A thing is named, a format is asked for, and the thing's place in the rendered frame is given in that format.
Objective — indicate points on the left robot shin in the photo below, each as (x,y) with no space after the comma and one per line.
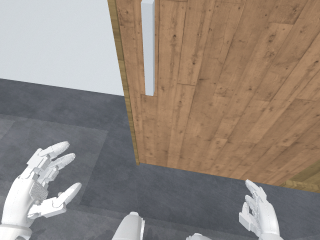
(134,213)

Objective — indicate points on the left robot thigh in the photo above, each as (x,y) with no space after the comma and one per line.
(131,228)

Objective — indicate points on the right robot hand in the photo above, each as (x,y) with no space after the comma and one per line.
(264,219)

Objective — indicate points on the wardrobe door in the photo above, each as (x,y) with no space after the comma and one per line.
(236,90)
(310,175)

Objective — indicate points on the handle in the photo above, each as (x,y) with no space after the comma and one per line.
(148,38)

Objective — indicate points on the left robot forearm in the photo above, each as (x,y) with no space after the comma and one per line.
(14,232)

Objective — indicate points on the left robot hand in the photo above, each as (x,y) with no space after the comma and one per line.
(20,208)

